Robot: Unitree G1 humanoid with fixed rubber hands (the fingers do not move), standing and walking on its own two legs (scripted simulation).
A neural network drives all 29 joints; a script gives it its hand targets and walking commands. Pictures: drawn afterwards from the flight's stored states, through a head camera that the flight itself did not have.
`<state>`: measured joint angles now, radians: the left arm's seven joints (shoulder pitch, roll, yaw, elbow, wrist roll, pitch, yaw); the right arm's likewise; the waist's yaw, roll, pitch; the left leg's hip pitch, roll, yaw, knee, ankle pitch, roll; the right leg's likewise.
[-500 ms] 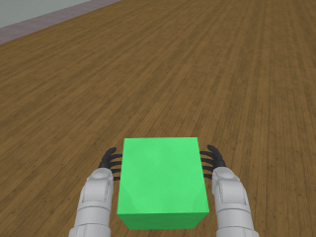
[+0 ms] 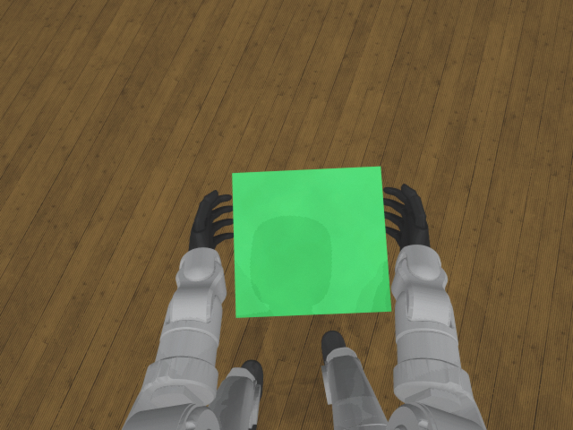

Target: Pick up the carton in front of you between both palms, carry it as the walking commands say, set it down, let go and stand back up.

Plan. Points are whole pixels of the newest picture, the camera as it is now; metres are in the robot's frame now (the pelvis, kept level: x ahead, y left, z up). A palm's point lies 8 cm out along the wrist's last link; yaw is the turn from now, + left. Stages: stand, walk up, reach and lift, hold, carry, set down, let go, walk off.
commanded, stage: set down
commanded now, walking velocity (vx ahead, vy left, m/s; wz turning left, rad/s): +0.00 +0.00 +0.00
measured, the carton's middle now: (305, 243) +0.38 -0.05 -0.20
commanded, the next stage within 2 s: none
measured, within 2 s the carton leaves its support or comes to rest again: rests again in 1.86 s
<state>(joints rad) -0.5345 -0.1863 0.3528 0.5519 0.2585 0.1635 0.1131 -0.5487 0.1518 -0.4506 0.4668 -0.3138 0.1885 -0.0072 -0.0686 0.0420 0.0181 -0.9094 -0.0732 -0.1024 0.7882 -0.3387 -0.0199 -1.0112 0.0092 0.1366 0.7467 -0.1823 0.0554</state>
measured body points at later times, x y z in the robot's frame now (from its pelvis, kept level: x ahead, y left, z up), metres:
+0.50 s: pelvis -0.05 -0.02 -0.14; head +0.22 -0.05 +0.22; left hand +0.45 +0.09 -0.23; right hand +0.40 -0.20 -0.23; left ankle +0.00 +0.13 -0.69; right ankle +0.07 -0.15 -0.69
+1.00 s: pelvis -0.07 +0.01 -0.25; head +0.27 +0.01 +0.05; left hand +0.49 +0.08 -0.39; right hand +0.41 -0.20 -0.38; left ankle +0.00 +0.13 -0.69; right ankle +0.07 -0.15 -0.69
